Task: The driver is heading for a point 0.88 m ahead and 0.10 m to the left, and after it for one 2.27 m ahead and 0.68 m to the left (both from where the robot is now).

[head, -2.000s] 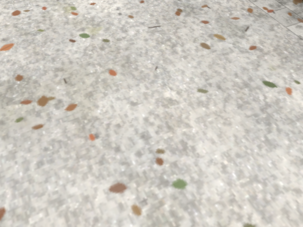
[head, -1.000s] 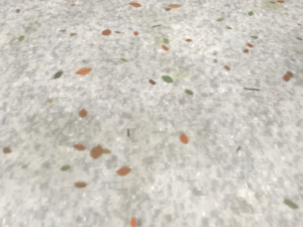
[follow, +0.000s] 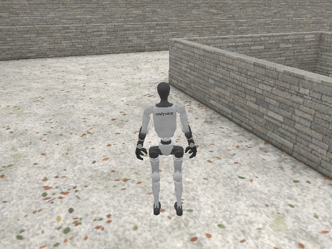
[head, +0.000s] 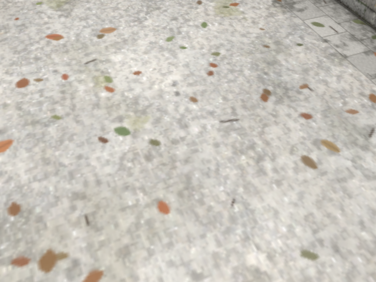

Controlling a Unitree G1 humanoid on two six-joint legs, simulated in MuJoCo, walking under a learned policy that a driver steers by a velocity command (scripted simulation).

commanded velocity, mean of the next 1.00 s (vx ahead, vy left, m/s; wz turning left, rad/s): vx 0.22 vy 0.00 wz -0.02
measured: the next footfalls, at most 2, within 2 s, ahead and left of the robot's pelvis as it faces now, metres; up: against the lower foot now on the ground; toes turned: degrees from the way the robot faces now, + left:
right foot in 0.04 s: +0.00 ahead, -0.12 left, +0.00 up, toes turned +4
right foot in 1.06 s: +0.40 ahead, -0.05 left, +0.00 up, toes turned -3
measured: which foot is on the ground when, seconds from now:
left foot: down 0.00-1.00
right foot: up 0.00-0.02, down 0.04-0.60, up 0.62-1.00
